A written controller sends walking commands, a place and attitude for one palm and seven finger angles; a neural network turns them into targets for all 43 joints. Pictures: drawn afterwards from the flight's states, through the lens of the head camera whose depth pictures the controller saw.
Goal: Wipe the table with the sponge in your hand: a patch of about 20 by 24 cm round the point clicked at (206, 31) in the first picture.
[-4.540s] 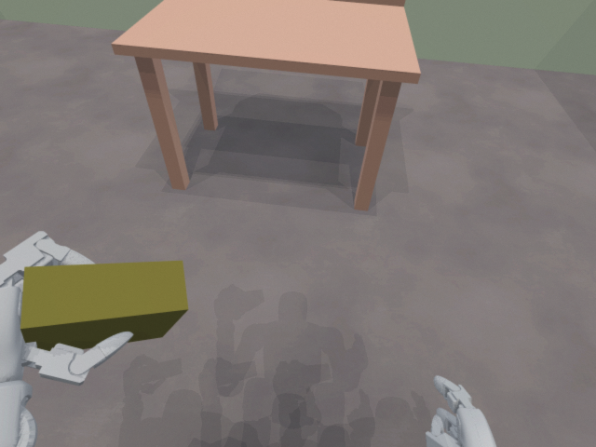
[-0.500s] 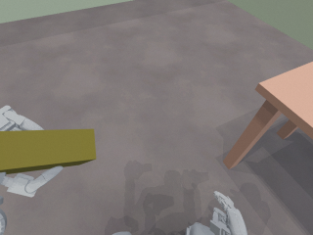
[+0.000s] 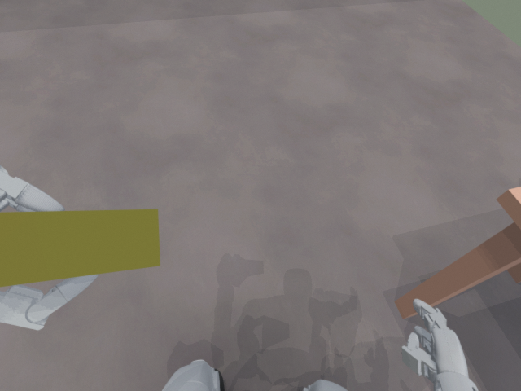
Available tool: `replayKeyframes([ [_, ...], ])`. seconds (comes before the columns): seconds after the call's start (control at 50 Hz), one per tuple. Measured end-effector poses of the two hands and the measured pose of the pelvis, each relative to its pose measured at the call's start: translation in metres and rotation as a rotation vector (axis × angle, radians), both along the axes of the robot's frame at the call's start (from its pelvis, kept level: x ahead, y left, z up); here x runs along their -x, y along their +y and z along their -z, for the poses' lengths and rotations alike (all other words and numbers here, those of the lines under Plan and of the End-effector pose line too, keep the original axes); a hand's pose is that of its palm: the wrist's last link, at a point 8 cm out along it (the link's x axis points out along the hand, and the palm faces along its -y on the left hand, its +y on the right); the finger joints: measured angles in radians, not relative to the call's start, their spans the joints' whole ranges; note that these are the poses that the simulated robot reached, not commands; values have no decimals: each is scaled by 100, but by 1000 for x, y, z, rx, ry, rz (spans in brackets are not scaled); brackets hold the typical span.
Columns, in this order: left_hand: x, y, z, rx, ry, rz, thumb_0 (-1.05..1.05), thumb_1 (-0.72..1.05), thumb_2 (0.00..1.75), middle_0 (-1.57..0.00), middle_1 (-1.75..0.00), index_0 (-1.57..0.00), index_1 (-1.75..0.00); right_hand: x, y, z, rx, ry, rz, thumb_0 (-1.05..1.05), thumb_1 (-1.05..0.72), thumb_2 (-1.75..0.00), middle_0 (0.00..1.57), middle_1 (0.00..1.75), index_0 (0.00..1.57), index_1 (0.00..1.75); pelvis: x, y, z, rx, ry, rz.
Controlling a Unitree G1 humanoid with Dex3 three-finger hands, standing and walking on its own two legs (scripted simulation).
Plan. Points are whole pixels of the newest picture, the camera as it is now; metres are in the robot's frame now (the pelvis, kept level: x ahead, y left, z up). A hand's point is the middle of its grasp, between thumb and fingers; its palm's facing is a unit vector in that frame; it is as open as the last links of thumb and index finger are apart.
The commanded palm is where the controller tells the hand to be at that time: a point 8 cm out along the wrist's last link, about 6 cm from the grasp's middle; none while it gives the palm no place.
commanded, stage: turn to face it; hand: left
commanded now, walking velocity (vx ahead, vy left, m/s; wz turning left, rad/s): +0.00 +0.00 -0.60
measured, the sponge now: (94, 242) +0.24 +0.18 +0.18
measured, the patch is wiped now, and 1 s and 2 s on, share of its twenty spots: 0.00 0.00 0.00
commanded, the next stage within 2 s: none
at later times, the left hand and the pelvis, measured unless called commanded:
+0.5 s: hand (158, 233) +0.25 +0.12 +0.18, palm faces +0.27 -0.86 -0.43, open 9.7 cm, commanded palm +0.19 +0.18 +0.20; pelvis -0.01 -0.07 +0.01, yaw -10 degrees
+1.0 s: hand (241, 282) +0.20 +0.04 +0.19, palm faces +0.01 -0.91 -0.42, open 9.7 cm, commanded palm +0.17 +0.10 +0.20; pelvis -0.09 -0.08 +0.02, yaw -26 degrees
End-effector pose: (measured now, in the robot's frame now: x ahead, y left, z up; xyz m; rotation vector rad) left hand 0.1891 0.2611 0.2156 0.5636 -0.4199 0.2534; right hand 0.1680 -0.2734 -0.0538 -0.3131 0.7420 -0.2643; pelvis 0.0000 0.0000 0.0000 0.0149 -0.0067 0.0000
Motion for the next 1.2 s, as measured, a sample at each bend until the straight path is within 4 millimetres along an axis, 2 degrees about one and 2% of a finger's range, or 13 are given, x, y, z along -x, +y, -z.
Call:
replayKeyframes([
  [0.12, -6, 20, -7, -24, 7, -72, -1, -46, 100, -80, -134, -79, -134, -20, 54, 4, -168, 3, -90, 2, -91, -90, 19, 30, 20, 30, -9, -4, -11, 24, -5, -1],
  [0.22, 5, 5, -12, 37, 42, -98, -1, -46, 100, -80, -134, -79, -134, -22, 80, 3, -259, -25, -165, 1, -90, -90, 20, 30, 20, 30, -15, -12, -19, 27, -5, 25],
  [0.3, 4, -16, -8, 53, 69, -107, -1, -46, 100, -80, -134, -79, -134, -20, 74, 8, -298, -56, -184, 1, -90, -90, 20, 30, 21, 30, -14, -26, -18, 17, -14, 61],
  [0.4, -11, -51, 8, 47, 108, -107, -1, -46, 100, -80, -134, -79, -134, -10, 32, 26, -312, -89, -143, 1, -90, -90, 20, 30, 21, 30, -4, -54, -5, 5, -31, 108],
  [0.5, -27, -97, 18, 96, 173, -6, -1, -46, 100, -80, -134, -79, -134, 25, -31, 25, -243, -31, -24, 2, -90, -90, 20, 30, 20, 30, 11, -72, -13, -42, -19, 173],
  [0.58, -30, -130, 10, 48, 194, 117, -1, -46, 100, -79, -134, -79, -134, 65, -78, 16, -186, -1, 105, 2, -90, -90, 20, 30, 20, 30, 21, -82, -19, -52, 3, 214],
  [0.66, -27, -145, -8, -34, 156, 195, -1, -46, 100, -79, -134, -79, -134, 106, -110, 14, -147, 38, 209, 2, -90, -90, 19, 30, 20, 30, 31, -89, -21, -53, 17, 256],
  [0.72, -22, -147, -18, -67, 127, 203, -1, -46, 100, -79, -134, -79, -134, 135, -123, 15, -143, 64, 266, 2, -91, -90, 19, 30, 20, 30, 39, -91, -22, -53, 24, 291],
  [0.8, -15, -146, -16, -40, 125, 184, -1, -46, 100, -79, -134, -79, -134, 165, -125, 17, -158, 85, 309, 2, -91, -90, 19, 30, 19, 30, 51, -92, -24, -59, 28, 337],
  [0.92, -1, -156, 4, 57, 159, 206, -1, -46, 100, -79, -134, -79, -135, 195, -109, 16, -190, 90, 323, 2, -91, -90, 19, 30, 20, 30, 74, -88, -25, -67, 29, 400],
  [1.04, 9, -182, 11, 42, 121, 368, -1, -46, 100, -79, -134, -79, -135, 225, -90, 12, -184, 48, 330, 2, -90, -90, 20, 30, 20, 30, 110, -83, -16, -45, 12, 476],
  [1.14, 23, -206, -4, -30, 93, 445, -1, -46, 100, -79, -135, -78, -135, 256, -80, 14, -259, -21, 393, 2, -90, -90, 20, 30, 20, 30, 130, -90, -17, -11, -8, 546],
  [1.2, 32, -225, -5, -41, 112, 453, -1, -46, 100, -79, -135, -78, -135, 280, -81, 21, -303, -31, 439, 1, -90, -90, 20, 30, 20, 30, 139, -101, -18, 19, 8, 605],
])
